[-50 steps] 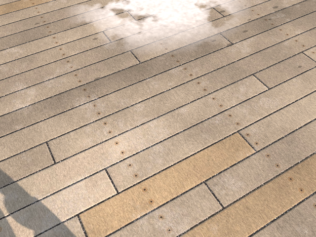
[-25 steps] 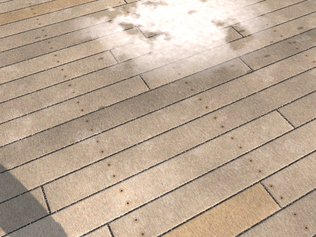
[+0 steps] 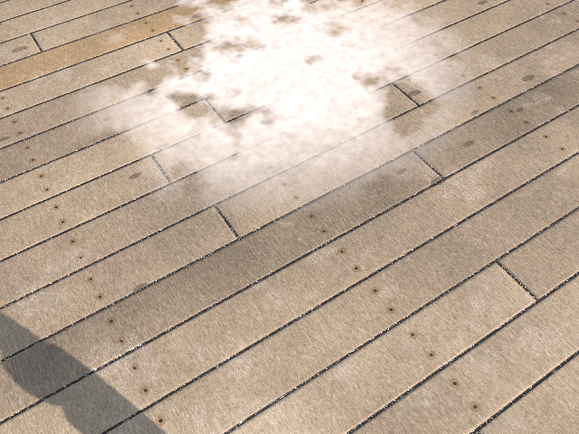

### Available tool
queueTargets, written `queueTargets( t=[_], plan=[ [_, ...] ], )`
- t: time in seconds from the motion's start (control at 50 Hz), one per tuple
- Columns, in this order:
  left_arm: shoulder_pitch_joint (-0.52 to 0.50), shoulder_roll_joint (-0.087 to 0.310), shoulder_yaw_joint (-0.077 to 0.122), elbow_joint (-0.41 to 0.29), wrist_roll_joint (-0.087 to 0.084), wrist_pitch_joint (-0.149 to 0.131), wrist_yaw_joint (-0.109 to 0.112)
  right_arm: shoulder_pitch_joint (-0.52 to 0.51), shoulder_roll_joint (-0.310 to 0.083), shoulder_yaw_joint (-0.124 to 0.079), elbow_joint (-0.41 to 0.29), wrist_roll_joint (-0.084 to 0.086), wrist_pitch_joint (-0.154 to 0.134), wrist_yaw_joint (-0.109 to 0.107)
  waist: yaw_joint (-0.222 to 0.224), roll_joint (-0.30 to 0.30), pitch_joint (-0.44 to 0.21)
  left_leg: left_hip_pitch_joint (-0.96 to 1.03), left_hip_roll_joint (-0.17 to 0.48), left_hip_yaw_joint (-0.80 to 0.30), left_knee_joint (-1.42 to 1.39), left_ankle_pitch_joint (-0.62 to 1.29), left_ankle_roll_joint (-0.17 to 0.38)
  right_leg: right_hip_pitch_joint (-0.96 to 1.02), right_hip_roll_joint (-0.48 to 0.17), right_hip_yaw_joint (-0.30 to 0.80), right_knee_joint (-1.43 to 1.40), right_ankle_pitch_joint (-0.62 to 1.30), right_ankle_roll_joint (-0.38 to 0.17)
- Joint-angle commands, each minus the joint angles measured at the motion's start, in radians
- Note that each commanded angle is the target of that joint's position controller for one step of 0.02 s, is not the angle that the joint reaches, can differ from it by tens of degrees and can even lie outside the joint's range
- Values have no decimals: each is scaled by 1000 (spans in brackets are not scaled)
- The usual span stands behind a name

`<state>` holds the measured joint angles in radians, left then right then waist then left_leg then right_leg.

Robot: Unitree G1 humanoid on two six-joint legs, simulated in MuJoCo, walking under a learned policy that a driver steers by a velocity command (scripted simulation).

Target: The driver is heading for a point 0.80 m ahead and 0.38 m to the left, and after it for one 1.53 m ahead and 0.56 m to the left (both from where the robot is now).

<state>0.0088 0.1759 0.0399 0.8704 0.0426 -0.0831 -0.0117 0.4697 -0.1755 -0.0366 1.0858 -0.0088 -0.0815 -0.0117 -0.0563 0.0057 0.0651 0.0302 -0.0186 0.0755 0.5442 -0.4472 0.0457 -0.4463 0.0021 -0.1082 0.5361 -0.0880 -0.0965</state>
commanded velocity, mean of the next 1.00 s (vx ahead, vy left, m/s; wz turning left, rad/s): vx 0.50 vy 0.00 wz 0.48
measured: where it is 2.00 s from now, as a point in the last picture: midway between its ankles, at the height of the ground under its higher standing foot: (198, 328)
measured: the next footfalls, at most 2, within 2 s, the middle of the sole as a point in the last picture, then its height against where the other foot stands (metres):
left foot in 0.52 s outside the picture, level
right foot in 1.08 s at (242, 305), level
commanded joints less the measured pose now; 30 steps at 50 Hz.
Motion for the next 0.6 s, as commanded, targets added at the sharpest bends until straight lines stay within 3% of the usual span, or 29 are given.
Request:
queueTargets(
  t=[0.02,0.04,0.06,0.08,0.1,0.12,0.14,0.16,0.18,0.2,0.22,0.28,0.3,0.32,0.4,0.46,0.5,0.52,0.54,0.56,0.58,0.6],
  plan=[
    [448,254,81,71,-3,7,11,79,-114,-24,-63,19,-6,3,169,-125,-359,-604,-29,-100,768,-55,45,736,-440,746,-254,-191,-220],
    [328,202,64,56,-20,10,7,-11,-124,-33,-88,7,-1,3,119,-70,-194,-649,36,-132,776,29,55,579,-398,575,-275,-247,-178],
    [271,132,45,49,-19,-1,2,-61,-103,-30,-98,1,-4,7,100,-21,-86,-628,73,-140,716,103,57,436,-353,449,-313,-136,-133],
    [237,105,38,52,-21,-6,6,-63,-77,-29,-95,-4,5,11,69,-47,-56,-600,97,-128,667,138,53,359,-314,360,-352,-160,-98],
    [231,77,28,61,-26,-11,11,-48,-70,-30,-92,-19,20,18,45,-67,-25,-555,115,-125,633,159,45,279,-278,287,-386,-139,-68],
    [247,71,25,70,-24,-20,15,-42,-58,-32,-91,-25,34,26,35,-85,-21,-529,115,-120,623,173,39,249,-267,245,-396,-94,-62],
    [283,60,21,82,-25,-30,16,-55,-56,-34,-96,-25,42,28,31,-60,-5,-540,115,-122,624,194,39,252,-245,189,-387,36,-43],
    [297,94,29,88,-29,-37,19,-68,-41,-33,-108,-25,52,34,19,-83,-20,-570,114,-109,608,222,32,269,-256,163,-399,33,-53],
    [298,99,31,87,-29,-40,21,-98,-49,-36,-116,-22,59,38,18,-61,-12,-610,120,-105,604,265,29,279,-234,118,-411,34,-40],
    [320,118,33,88,-27,-44,21,-141,-47,-35,-141,-23,63,41,24,-83,-2,-643,132,-101,572,298,24,280,-256,106,-417,56,-50],
    [344,101,30,95,-26,-44,21,-186,-55,-35,-155,-22,64,43,33,-59,19,-686,134,-96,551,328,20,305,-244,74,-413,124,-43],
    [371,100,25,101,-25,-44,27,-301,-49,-29,-202,-19,61,52,49,-61,37,-714,125,-64,382,422,9,334,-224,2,-417,160,-43],
    [396,88,21,109,-28,-43,30,-335,-48,-27,-209,-18,58,54,62,-45,43,-711,103,-36,333,445,12,360,-198,-40,-402,255,-15],
    [408,113,25,109,-26,-43,32,-366,-28,-18,-230,-17,57,58,66,-81,34,-684,107,-17,259,463,15,368,-222,-47,-399,260,-21],
    [470,131,29,131,-24,-32,46,-468,-46,-15,-280,-24,55,65,92,-59,49,-664,75,53,122,419,52,498,-261,-99,-355,395,-25],
    [455,164,37,131,-18,-16,56,-419,-68,-26,-280,-27,57,60,53,-98,3,-563,4,100,89,284,110,580,-279,-146,-197,781,-17],
    [434,195,47,119,-14,2,55,-273,-105,-47,-242,-28,54,53,-9,-114,-87,-403,-66,114,52,194,158,585,-280,-160,58,904,-16],
    [416,206,50,105,-19,10,48,-141,-137,-64,-203,-36,45,46,-73,-81,-157,-213,-82,83,-43,228,189,494,-267,-174,278,769,7],
    [406,174,42,69,-24,9,41,-32,-233,-95,-185,-48,40,32,-117,22,-251,24,112,-180,-83,139,251,260,-228,-173,587,360,38],
    [412,93,30,-18,-43,1,17,-78,-327,-115,-209,-35,48,29,-33,258,-302,263,371,-775,-218,200,429,-182,30,-66,941,-476,99],
    [268,161,39,-39,-28,-10,13,-72,-298,-107,-207,-15,61,24,-65,41,-242,232,344,-726,-271,211,387,-307,-24,129,948,-392,83],
    [235,148,34,-61,-40,-25,8,-128,-261,-95,-206,-8,61,16,-31,19,-139,119,330,-595,-281,279,346,-324,-70,136,877,-286,72]
  ],
)
Velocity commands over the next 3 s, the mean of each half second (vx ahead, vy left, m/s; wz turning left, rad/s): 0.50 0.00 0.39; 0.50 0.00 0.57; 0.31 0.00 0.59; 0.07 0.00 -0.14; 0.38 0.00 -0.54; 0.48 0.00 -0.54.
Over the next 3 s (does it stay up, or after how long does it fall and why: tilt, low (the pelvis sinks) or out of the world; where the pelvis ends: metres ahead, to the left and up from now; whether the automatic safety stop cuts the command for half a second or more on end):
stays up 1.11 0.39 -0.01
